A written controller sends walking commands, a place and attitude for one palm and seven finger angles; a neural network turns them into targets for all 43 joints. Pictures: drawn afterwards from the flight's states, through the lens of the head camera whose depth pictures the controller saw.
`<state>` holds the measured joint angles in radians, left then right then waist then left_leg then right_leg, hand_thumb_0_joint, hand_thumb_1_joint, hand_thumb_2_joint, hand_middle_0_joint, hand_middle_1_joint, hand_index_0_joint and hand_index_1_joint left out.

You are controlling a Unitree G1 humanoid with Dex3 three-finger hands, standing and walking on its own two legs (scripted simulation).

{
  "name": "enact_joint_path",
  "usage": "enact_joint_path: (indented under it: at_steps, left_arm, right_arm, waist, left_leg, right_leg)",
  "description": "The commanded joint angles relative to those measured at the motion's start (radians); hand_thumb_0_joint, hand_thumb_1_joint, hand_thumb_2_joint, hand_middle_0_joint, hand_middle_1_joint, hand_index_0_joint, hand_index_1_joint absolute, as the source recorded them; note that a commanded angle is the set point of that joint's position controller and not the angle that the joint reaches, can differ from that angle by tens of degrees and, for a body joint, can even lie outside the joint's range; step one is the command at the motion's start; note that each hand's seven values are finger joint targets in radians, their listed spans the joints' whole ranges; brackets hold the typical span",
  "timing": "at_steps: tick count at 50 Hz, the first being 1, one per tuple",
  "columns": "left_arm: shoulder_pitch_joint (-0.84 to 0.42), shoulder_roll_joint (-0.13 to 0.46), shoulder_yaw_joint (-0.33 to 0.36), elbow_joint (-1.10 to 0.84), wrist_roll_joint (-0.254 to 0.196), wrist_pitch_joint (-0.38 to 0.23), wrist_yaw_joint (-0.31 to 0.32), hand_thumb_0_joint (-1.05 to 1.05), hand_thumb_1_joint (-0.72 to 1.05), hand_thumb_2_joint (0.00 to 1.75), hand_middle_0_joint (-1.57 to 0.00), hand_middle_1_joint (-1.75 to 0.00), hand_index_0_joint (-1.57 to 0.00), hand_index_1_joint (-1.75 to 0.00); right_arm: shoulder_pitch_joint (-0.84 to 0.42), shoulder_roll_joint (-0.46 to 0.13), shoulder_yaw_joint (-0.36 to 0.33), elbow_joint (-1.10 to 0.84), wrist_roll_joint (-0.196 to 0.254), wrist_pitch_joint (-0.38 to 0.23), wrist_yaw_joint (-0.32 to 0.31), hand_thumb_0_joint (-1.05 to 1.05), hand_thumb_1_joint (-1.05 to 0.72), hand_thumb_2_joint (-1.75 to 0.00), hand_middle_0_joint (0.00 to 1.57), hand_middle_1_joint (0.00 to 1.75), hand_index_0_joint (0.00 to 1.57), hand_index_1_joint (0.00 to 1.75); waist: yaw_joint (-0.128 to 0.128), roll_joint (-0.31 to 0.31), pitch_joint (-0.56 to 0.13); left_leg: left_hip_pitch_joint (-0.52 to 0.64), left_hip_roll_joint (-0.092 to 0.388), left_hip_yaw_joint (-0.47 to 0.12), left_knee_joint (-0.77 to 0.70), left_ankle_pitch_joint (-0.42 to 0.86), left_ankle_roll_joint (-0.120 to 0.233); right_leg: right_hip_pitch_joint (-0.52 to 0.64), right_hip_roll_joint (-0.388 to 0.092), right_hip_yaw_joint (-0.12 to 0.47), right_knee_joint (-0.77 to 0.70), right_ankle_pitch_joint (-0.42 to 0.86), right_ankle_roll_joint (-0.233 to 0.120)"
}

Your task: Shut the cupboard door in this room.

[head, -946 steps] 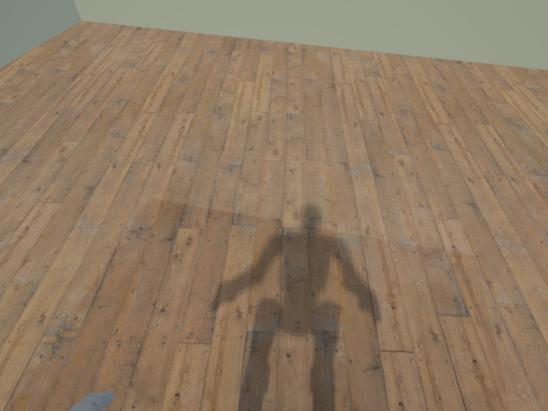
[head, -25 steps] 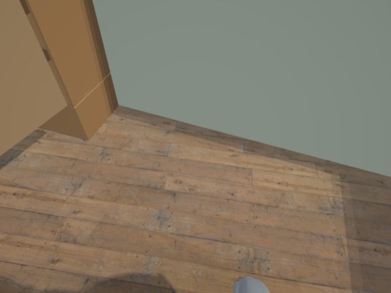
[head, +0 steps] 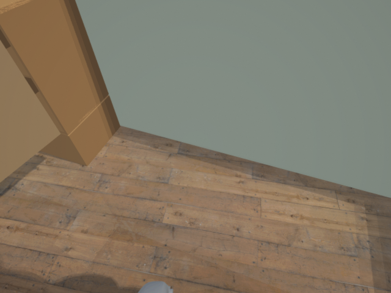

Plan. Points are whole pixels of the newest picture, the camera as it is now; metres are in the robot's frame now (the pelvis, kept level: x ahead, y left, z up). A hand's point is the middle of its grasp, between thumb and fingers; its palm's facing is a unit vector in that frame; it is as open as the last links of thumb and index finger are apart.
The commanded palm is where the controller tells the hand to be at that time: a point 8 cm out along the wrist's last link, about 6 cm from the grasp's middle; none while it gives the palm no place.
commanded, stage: walk to a spot facing it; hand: left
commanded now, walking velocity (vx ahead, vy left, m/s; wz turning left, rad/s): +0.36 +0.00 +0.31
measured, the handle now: out of the picture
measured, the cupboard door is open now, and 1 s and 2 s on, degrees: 83 83 83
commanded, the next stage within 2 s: turn to face it in 0.66 s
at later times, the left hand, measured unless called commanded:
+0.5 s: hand out of the picture +0.16 +0.26 -0.18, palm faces +0.16 -0.98 -0.14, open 7.4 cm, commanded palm none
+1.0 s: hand (138, 181) +0.46 +0.20 -0.16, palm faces +0.05 -0.98 -0.19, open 7.4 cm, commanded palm none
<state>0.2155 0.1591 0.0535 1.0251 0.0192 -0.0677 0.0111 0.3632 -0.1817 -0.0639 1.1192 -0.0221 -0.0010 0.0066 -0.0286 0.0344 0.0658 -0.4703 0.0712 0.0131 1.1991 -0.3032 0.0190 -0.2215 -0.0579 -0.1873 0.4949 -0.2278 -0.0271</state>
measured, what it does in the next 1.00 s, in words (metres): walks ahead: left foot, then right foot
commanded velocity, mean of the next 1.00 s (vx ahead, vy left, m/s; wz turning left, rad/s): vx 0.24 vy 0.00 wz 0.14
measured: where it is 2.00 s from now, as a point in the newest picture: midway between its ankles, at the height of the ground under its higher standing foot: (194, 267)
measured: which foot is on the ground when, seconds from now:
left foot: up 0.00-0.28, down 0.30-0.88, up 0.90-1.00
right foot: down 0.00-0.30, up 0.32-0.86, down 0.88-1.00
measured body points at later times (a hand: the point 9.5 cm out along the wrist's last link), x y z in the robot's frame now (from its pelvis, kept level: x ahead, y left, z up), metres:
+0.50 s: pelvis +0.18 +0.09 +0.01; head +0.19 +0.11 +0.46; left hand +0.15 +0.31 -0.16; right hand +0.29 -0.14 -0.13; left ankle +0.20 +0.15 -0.74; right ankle +0.19 -0.07 -0.64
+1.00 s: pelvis +0.36 +0.03 -0.01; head +0.39 +0.01 +0.44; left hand +0.46 +0.26 -0.15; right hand +0.29 -0.17 -0.17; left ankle +0.25 +0.16 -0.65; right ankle +0.45 -0.05 -0.74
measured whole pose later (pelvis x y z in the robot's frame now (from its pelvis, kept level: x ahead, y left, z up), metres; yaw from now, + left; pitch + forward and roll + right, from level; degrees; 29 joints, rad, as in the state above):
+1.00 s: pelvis +0.36 +0.03 -0.01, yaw +5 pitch -3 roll +1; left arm 0.10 0.13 0.02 1.00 0.02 -0.06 0.00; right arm 0.40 -0.12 -0.04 1.15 0.00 0.01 -0.01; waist -0.05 0.02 0.12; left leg -0.32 0.06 0.04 1.16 -0.50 -0.02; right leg -0.35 -0.08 -0.19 0.58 -0.19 -0.06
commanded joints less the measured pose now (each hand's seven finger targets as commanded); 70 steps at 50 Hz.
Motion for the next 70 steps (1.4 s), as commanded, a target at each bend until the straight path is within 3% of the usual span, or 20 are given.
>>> enact_joint_path:
  at_steps: [1, 9, 13, 14, 15, 16, 19, 23, 39, 42, 43, 44, 45, 50, 54, 63, 66, 67, 68, 70]
  left_arm:
    - [0.058, 0.103, 0.009, -0.013, 0.008, -0.020, 0.003, 0.00, 0.90, 0.90, -0.20, -0.30, -0.20, -0.30]
    - [0.192, 0.149, 0.006, 0.055, 0.008, -0.023, 0.003, 0.00, 0.90, 0.90, -0.20, -0.30, -0.20, -0.30]
    - [0.183, 0.168, 0.012, 0.060, 0.004, -0.012, 0.004, 0.00, 0.90, 0.90, -0.20, -0.30, -0.20, -0.30]
    - [0.193, 0.145, 0.007, 0.054, 0.000, -0.010, 0.000, 0.00, 0.90, 0.90, -0.20, -0.30, -0.20, -0.30]
    - [0.219, 0.085, -0.002, 0.028, -0.010, -0.009, -0.011, 0.00, 0.90, 0.90, -0.20, -0.30, -0.20, -0.30]
    - [0.142, 0.100, -0.010, -0.015, -0.003, -0.010, -0.009, 0.00, 0.90, 0.90, -0.20, -0.30, -0.20, -0.30]
    - [0.054, 0.098, 0.000, 0.005, 0.000, 0.002, -0.017, 0.00, 0.90, 0.90, -0.20, -0.30, -0.20, -0.30]
    - [0.136, 0.040, -0.001, 0.038, 0.011, 0.041, -0.020, 0.00, 0.90, 0.90, -0.20, -0.30, -0.20, -0.30]
    - [-0.154, 0.032, -0.006, -0.094, -0.001, 0.047, -0.025, 0.00, 0.90, 0.90, -0.20, -0.30, -0.20, -0.30]
    - [0.063, 0.070, -0.004, -0.022, 0.005, 0.014, -0.015, 0.00, 0.90, 0.90, -0.20, -0.30, -0.20, -0.30]
    - [0.174, 0.129, 0.009, 0.019, 0.008, -0.001, -0.006, 0.00, 0.90, 0.90, -0.20, -0.30, -0.20, -0.30]
    - [0.288, 0.226, 0.032, 0.044, 0.011, -0.013, 0.007, 0.00, 0.90, 0.90, -0.20, -0.30, -0.20, -0.30]
    - [0.311, 0.273, 0.033, 0.048, -0.011, -0.008, 0.006, 0.00, 0.90, 0.90, -0.20, -0.30, -0.20, -0.30]
    - [-0.019, 0.143, 0.006, -0.057, -0.011, 0.018, 0.023, 0.00, 0.90, 0.90, -0.20, -0.30, -0.20, -0.30]
    - [-0.080, 0.118, 0.013, -0.086, 0.000, 0.032, 0.025, 0.00, 0.90, 0.90, -0.20, -0.30, -0.20, -0.30]
    - [-0.055, 0.219, 0.049, -0.116, 0.014, 0.068, 0.025, 0.00, 0.90, 0.90, -0.20, -0.30, -0.20, -0.30]
    - [-0.042, 0.228, 0.053, -0.125, 0.005, 0.079, 0.020, 0.00, 0.90, 0.90, -0.20, -0.30, -0.20, -0.30]
    - [-0.039, 0.202, 0.049, -0.137, -0.004, 0.088, 0.016, 0.00, 0.90, 0.90, -0.20, -0.30, -0.20, -0.30]
    - [-0.056, 0.134, 0.037, -0.179, -0.010, 0.094, 0.004, 0.00, 0.90, 0.90, -0.20, -0.30, -0.20, -0.30]
    - [-0.152, 0.149, 0.031, -0.208, 0.005, 0.109, 0.000, 0.00, 0.90, 0.90, -0.20, -0.30, -0.20, -0.30]
  right_arm:
    - [0.022, 0.005, -0.008, -0.068, -0.004, -0.001, 0.015, 0.00, -0.90, -0.90, 0.20, 0.30, 0.20, 0.30]
    - [-0.228, -0.004, 0.004, -0.161, 0.002, -0.032, 0.040, 0.00, -0.90, -0.90, 0.20, 0.30, 0.20, 0.30]
    - [-0.109, -0.055, -0.007, -0.130, -0.007, -0.052, 0.031, 0.00, -0.90, -0.90, 0.20, 0.30, 0.20, 0.30]
    - [0.036, -0.128, -0.026, -0.094, -0.010, -0.059, 0.023, 0.00, -0.90, -0.90, 0.20, 0.30, 0.20, 0.30]
    - [0.152, -0.244, -0.056, -0.063, -0.017, -0.066, 0.010, 0.00, -0.90, -0.90, 0.20, 0.30, 0.20, 0.30]
    - [0.199, -0.276, -0.057, -0.046, -0.001, -0.056, -0.003, 0.00, -0.90, -0.90, 0.20, 0.30, 0.20, 0.30]
    - [0.007, -0.155, -0.026, -0.087, 0.006, -0.064, -0.016, 0.00, -0.90, -0.90, 0.20, 0.30, 0.20, 0.30]
    - [-0.039, -0.096, -0.006, -0.088, 0.008, -0.082, -0.018, 0.00, -0.90, -0.90, 0.20, 0.30, 0.20, 0.30]
    - [0.132, -0.084, -0.002, -0.002, -0.007, -0.078, -0.037, 0.00, -0.90, -0.90, 0.20, 0.30, 0.20, 0.30]
    - [0.109, -0.101, 0.004, 0.006, 0.007, -0.072, -0.039, 0.00, -0.90, -0.90, 0.20, 0.30, 0.20, 0.30]
    - [0.098, -0.082, 0.007, 0.001, 0.016, -0.073, -0.034, 0.00, -0.90, -0.90, 0.20, 0.30, 0.20, 0.30]
    - [0.125, -0.038, 0.009, -0.025, 0.027, -0.071, -0.025, 0.00, -0.90, -0.90, 0.20, 0.30, 0.20, 0.30]
    - [0.139, -0.046, 0.007, -0.034, 0.035, -0.055, -0.033, 0.00, -0.90, -0.90, 0.20, 0.30, 0.20, 0.30]
    - [0.052, -0.001, -0.003, -0.042, 0.015, 0.019, -0.014, 0.00, -0.90, -0.90, 0.20, 0.30, 0.20, 0.30]
    - [0.078, -0.001, -0.016, -0.061, 0.002, 0.054, 0.000, 0.00, -0.90, -0.90, 0.20, 0.30, 0.20, 0.30]
    - [-0.130, -0.059, -0.023, -0.201, 0.006, 0.048, 0.018, 0.00, -0.90, -0.90, 0.20, 0.30, 0.20, 0.30]
    - [-0.083, -0.091, -0.029, -0.211, 0.005, 0.034, 0.016, 0.00, -0.90, -0.90, 0.20, 0.30, 0.20, 0.30]
    - [-0.039, -0.141, -0.039, -0.203, 0.003, 0.024, 0.017, 0.00, -0.90, -0.90, 0.20, 0.30, 0.20, 0.30]
    - [-0.008, -0.252, -0.063, -0.214, -0.005, 0.017, 0.009, 0.00, -0.90, -0.90, 0.20, 0.30, 0.20, 0.30]
    - [-0.029, -0.276, -0.059, -0.209, -0.007, 0.018, -0.009, 0.00, -0.90, -0.90, 0.20, 0.30, 0.20, 0.30]
  waist:
    - [-0.011, -0.180, 0.045]
    - [0.066, -0.140, 0.060]
    - [-0.007, -0.086, -0.019]
    - [-0.063, 0.066, -0.125]
    - [-0.095, 0.329, -0.211]
    - [-0.112, 0.300, -0.196]
    - [-0.039, 0.068, -0.041]
    - [0.031, 0.054, -0.004]
    - [-0.019, 0.061, 0.082]
    - [0.080, 0.035, -0.063]
    - [0.126, -0.024, -0.148]
    - [0.150, -0.237, -0.262]
    - [0.128, -0.216, -0.320]
    - [0.014, -0.102, -0.083]
    - [-0.022, -0.191, -0.061]
    - [0.041, -0.193, -0.017]
    - [0.009, -0.082, -0.079]
    - [-0.016, 0.074, -0.091]
    - [-0.040, 0.386, -0.055]
    - [-0.044, 0.257, -0.059]
  left_leg:
    - [-0.047, 0.063, 0.003, -0.096, 0.100, -0.036]
    - [-0.037, 0.050, 0.081, -0.507, 0.112, -0.024]
    - [0.258, -0.015, 0.134, -0.682, 0.097, 0.001]
    - [0.495, 0.025, 0.053, -0.734, 0.098, 0.028]
    - [0.697, 0.275, -0.314, -0.821, 0.126, 0.112]
    - [0.717, 0.365, -0.435, -0.903, 0.209, 0.172]
    - [0.449, 0.306, -0.275, -0.952, 0.177, 0.149]
    - [0.317, 0.209, -0.075, -1.031, 0.151, 0.090]
    - [0.516, 0.229, 0.094, -0.906, 0.740, 0.111]
    - [0.478, 0.176, 0.090, -0.655, 0.886, 0.065]
    - [0.340, 0.122, 0.108, -0.496, 0.692, 0.027]
    - [0.090, -0.013, 0.142, -0.216, 0.152, -0.015]
    - [0.070, -0.063, 0.046, 0.001, -0.320, -0.027]
    - [0.044, 0.038, -0.031, 0.076, -0.106, -0.056]
    - [0.062, 0.041, 0.012, -0.011, -0.025, -0.080]
    - [0.061, 0.045, 0.080, -0.347, -0.130, -0.075]
    - [0.209, 0.012, 0.102, -0.617, -0.006, -0.065]
    - [0.289, 0.057, -0.012, -0.791, 0.048, -0.040]
    - [0.332, 0.291, -0.384, -0.921, 0.235, 0.063]
    - [0.260, 0.335, -0.408, -0.959, 0.271, 0.140]
  right_leg:
    - [-0.113, -0.253, 0.124, -0.363, -0.093, -0.050]
    - [0.095, -0.288, 0.081, -0.305, 0.059, -0.077]
    - [0.071, -0.261, 0.008, -0.058, 0.228, -0.045]
    - [-0.027, -0.192, -0.052, 0.193, 0.224, -0.004]
    - [-0.289, -0.046, -0.085, 0.502, -0.162, 0.055]
    - [-0.420, -0.018, 0.035, 0.658, -0.365, 0.051]
    - [-0.424, -0.119, 0.138, 0.741, -0.179, 0.044]
    - [-0.349, -0.108, 0.138, 0.698, -0.013, 0.062]
    - [-0.359, -0.030, 0.068, 0.177, 0.048, 0.022]
    - [-0.015, 0.023, 0.028, 0.001, 0.177, 0.012]
    - [0.216, -0.054, 0.083, -0.011, 0.433, 0.004]
    - [0.461, -0.322, 0.348, 0.030, 0.886, -0.093]
    - [0.434, -0.465, 0.418, -0.016, 1.109, -0.198]
    - [-0.044, -0.336, 0.182, -0.209, 0.357, -0.083]
    - [-0.140, -0.294, 0.068, -0.276, 0.054, -0.050]
    - [-0.055, -0.372, 0.047, -0.214, -0.076, -0.087]
    - [-0.055, -0.344, -0.012, -0.015, -0.018, -0.037]
    - [-0.140, -0.277, -0.045, 0.154, -0.078, 0.016]
    - [-0.380, -0.121, -0.067, 0.397, -0.362, 0.107]
    - [-0.398, -0.098, 0.115, 0.607, -0.325, 0.100]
